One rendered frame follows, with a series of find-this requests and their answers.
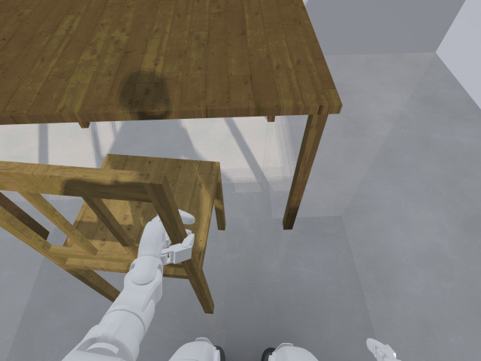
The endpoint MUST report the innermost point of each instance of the robot right hand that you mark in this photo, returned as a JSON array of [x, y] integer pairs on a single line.
[[381, 352]]

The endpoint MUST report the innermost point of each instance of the robot left forearm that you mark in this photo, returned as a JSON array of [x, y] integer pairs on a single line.
[[126, 322]]

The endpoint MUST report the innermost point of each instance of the robot left thigh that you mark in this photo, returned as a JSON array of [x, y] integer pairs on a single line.
[[196, 351]]

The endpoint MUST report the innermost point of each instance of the chair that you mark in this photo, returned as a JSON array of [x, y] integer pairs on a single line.
[[120, 198]]

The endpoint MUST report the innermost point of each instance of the table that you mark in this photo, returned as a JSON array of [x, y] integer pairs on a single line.
[[82, 61]]

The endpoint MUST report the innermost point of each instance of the robot left hand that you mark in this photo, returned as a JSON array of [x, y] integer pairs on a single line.
[[155, 238]]

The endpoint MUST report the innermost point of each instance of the robot left shin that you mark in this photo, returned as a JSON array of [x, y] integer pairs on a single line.
[[203, 339]]

